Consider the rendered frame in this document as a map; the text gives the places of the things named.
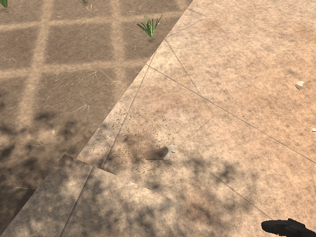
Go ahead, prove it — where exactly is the right robot hand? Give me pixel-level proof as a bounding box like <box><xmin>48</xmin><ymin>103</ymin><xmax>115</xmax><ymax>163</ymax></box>
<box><xmin>261</xmin><ymin>218</ymin><xmax>316</xmax><ymax>237</ymax></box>

